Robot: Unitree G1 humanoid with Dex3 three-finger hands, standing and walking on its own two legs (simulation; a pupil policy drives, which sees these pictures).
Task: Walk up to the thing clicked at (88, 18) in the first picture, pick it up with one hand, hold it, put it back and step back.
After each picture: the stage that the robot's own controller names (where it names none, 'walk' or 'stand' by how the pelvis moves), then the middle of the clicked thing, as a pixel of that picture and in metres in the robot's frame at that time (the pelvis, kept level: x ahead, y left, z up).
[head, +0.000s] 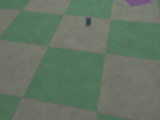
stand; (88, 20) +1.81 -0.05 -0.72
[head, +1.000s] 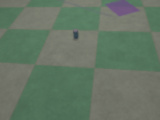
walk; (75, 33) +1.66 +0.23 -0.71
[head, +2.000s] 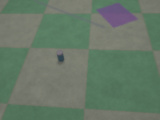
walk; (60, 56) +1.10 +0.33 -0.72
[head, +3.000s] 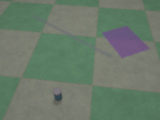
walk; (57, 94) +0.68 +0.24 -0.70
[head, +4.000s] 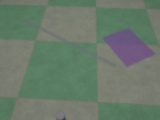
stand; (60, 117) +0.45 +0.17 -0.70
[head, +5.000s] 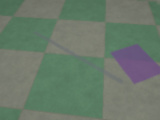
stand; out of the picture +0.40 +0.17 -0.72
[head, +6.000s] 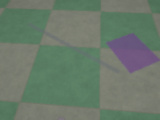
stand; out of the picture +0.41 +0.19 -0.72
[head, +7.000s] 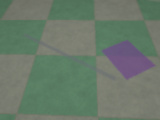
stand; out of the picture +0.39 +0.21 -0.72
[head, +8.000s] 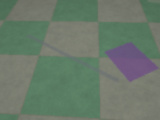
stand; out of the picture +0.39 +0.19 -0.73
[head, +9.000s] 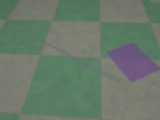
stand; out of the picture +0.38 +0.18 -0.73
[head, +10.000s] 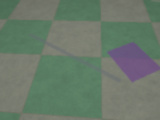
stand; out of the picture +0.39 +0.18 -0.73
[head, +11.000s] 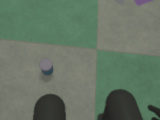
go down; (46, 67) +0.48 +0.17 -0.41
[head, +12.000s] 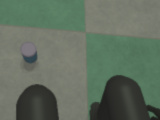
go down; (29, 53) +0.50 +0.19 -0.32
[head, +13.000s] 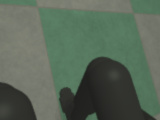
close in; out of the picture +0.49 +0.23 -0.24
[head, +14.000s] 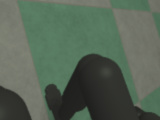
close; out of the picture +0.48 +0.25 -0.24
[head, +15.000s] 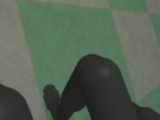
lift; out of the picture +0.43 +0.21 -0.24
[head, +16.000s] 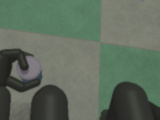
lift; (30, 72) +0.35 +0.20 -0.07
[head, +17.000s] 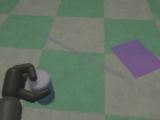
hold; (42, 88) +0.33 +0.15 +0.05
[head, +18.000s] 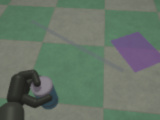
hold; (46, 93) +0.32 +0.15 +0.00
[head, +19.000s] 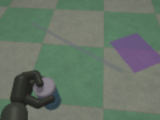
crouch; (48, 94) +0.32 +0.14 +0.00
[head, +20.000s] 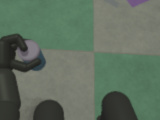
crouch; (33, 56) +0.44 +0.16 -0.08
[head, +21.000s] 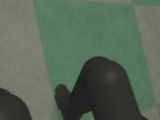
lower; out of the picture +0.47 +0.24 -0.23
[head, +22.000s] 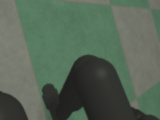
lower; out of the picture +0.46 +0.25 -0.25
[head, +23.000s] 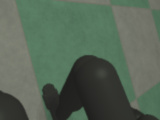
lower; out of the picture +0.46 +0.25 -0.25
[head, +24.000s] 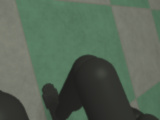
lower; out of the picture +0.46 +0.25 -0.25
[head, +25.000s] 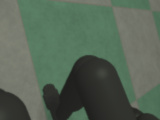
loosen; out of the picture +0.46 +0.24 -0.25
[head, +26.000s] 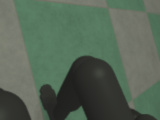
withdraw; out of the picture +0.46 +0.24 -0.26
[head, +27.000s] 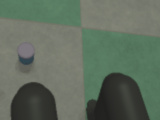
walk; (26, 54) +0.47 +0.18 -0.29
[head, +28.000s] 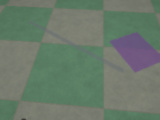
stand; out of the picture +0.39 +0.14 -0.65
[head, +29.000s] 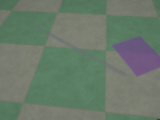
stand; out of the picture +0.39 +0.15 -0.67
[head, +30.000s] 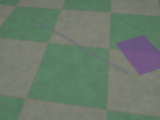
stand; out of the picture +0.40 +0.14 -0.67
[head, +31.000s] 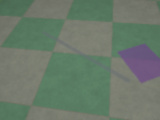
walk; out of the picture +0.40 +0.14 -0.72
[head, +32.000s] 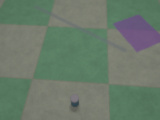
walk; (74, 100) +0.52 +0.10 -0.70
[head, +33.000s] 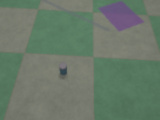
walk; (63, 69) +0.81 +0.15 -0.70
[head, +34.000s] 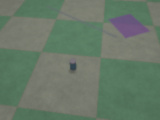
stand; (73, 64) +1.06 +0.15 -0.71
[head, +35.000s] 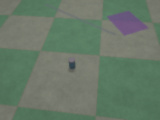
stand; (72, 63) +1.06 +0.15 -0.72
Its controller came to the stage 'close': yes
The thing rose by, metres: 0.72
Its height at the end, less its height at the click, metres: +0.00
